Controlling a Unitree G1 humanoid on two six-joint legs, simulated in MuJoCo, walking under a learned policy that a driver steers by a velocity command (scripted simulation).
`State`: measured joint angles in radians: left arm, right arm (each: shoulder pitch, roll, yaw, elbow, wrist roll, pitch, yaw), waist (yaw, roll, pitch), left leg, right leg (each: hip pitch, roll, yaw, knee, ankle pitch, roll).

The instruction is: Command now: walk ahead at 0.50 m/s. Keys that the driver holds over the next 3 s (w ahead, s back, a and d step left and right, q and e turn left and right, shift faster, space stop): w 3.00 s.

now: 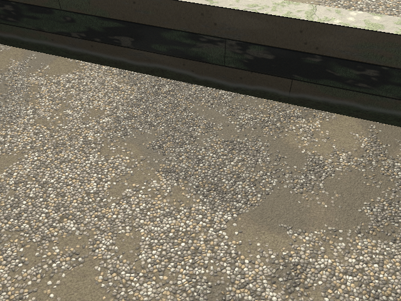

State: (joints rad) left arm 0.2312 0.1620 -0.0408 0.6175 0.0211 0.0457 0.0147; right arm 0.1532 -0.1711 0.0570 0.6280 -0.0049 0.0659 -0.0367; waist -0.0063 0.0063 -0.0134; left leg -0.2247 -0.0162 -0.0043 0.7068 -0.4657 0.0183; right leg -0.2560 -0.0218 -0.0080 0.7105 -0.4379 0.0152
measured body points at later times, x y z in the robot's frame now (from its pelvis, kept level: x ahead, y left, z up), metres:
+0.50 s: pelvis +0.00 +0.00 +0.00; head -0.01 +0.00 +0.45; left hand +0.15 +0.21 -0.10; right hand +0.17 -0.21 -0.09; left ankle -0.05 +0.11 -0.72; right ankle -0.04 -0.13 -0.72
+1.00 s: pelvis +0.00 +0.00 +0.00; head -0.01 +0.00 +0.45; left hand +0.15 +0.21 -0.10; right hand +0.17 -0.21 -0.09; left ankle -0.05 +0.11 -0.72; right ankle -0.04 -0.13 -0.72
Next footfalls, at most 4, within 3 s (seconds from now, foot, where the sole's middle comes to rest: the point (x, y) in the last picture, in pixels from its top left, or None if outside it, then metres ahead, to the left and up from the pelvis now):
none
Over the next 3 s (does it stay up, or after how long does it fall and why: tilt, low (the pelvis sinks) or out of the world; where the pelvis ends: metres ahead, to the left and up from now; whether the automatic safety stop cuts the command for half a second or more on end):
stays up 0.00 0.00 0.00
